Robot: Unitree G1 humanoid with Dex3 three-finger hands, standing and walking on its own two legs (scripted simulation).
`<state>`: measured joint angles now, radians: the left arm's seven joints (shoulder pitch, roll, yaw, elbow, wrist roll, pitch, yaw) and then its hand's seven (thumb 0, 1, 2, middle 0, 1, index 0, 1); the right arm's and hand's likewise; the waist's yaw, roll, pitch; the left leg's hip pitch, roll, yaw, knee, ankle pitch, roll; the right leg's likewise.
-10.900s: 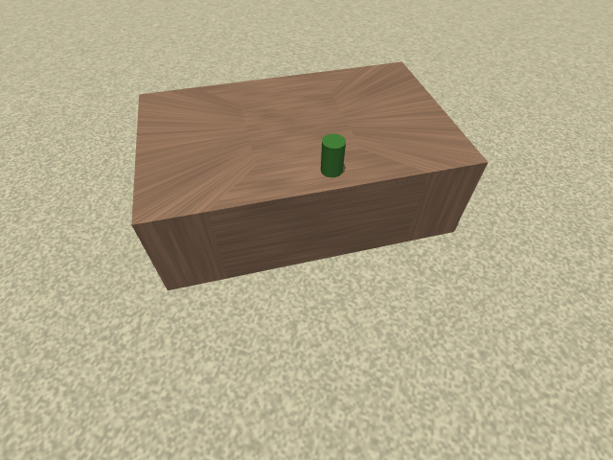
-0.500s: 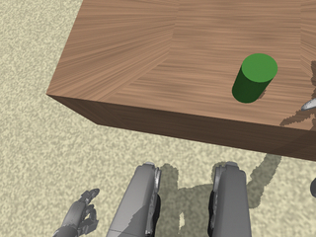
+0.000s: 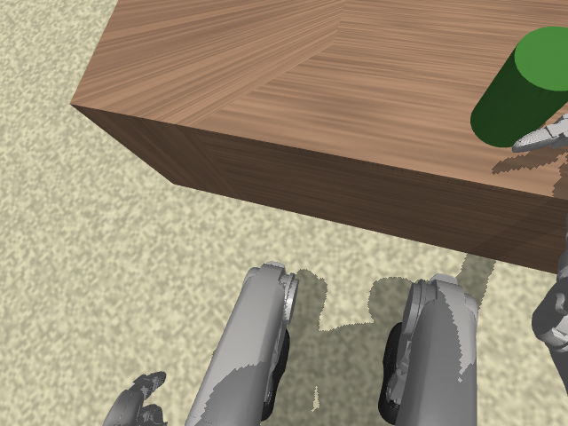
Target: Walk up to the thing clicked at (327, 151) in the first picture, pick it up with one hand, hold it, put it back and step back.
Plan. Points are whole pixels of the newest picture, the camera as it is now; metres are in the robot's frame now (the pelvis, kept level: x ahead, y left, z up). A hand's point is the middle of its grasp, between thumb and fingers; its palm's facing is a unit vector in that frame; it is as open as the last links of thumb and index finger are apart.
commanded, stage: close in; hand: right
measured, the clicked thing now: (524, 94) +0.52 -0.23 +0.01
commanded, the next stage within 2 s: close in 0.20 s
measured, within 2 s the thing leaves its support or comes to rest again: leaves its support in 1.34 s
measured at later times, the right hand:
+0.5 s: hand (545, 83) +0.52 -0.24 +0.03, palm faces +0.16 +0.99 -0.01, open 16.9 cm
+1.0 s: hand (547, 72) +0.53 -0.24 +0.04, palm faces +0.15 +0.99 -0.01, open 11.5 cm
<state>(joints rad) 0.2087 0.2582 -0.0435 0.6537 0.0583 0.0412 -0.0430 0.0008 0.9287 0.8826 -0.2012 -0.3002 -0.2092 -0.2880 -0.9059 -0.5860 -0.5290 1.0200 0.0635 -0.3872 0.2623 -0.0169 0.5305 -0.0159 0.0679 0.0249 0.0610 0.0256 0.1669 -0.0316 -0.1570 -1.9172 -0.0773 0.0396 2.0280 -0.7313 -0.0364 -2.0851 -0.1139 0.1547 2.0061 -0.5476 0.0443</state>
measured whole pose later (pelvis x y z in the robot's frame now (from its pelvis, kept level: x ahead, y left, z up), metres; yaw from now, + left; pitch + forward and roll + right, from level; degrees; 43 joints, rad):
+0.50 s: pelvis +0.02 +0.01 +0.02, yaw +0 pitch +36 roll +5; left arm 0.14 0.26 -0.02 0.64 0.07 0.05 -0.04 0.00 0.91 0.90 -0.20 -0.30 -0.20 -0.30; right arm -0.86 -0.50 -0.46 0.97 0.09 -0.43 0.22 -0.01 0.51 -0.01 0.22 0.06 0.21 0.06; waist 0.13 -0.02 -0.16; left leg -1.86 -0.08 0.05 2.00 -0.76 -0.02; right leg -2.02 -0.12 0.16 1.97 -0.59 0.06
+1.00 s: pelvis +0.01 +0.00 +0.02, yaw -1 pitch +35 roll +6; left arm 0.18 0.26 -0.03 0.64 0.06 0.05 -0.04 0.00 0.91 0.89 -0.20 -0.30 -0.20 -0.29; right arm -0.91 -0.50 -0.40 0.98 0.09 -0.41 0.17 -0.01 0.34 -0.27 0.87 0.54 0.86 0.54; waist 0.14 -0.02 -0.16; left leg -1.86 -0.07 0.04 1.98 -0.75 -0.03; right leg -2.02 -0.11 0.15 1.95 -0.56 0.05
